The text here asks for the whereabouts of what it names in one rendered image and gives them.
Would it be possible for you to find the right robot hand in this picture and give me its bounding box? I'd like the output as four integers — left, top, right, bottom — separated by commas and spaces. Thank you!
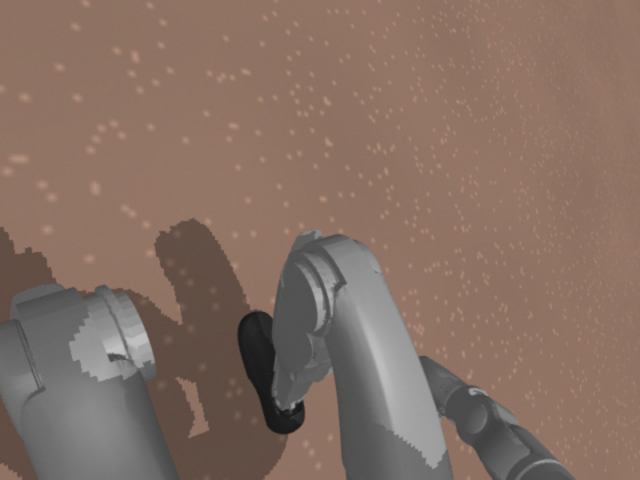
419, 356, 468, 423

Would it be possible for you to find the right robot arm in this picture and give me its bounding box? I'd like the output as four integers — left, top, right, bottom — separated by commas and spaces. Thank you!
445, 385, 576, 480

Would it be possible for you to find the right robot foot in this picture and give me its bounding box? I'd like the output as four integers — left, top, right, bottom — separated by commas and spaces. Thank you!
238, 311, 305, 434

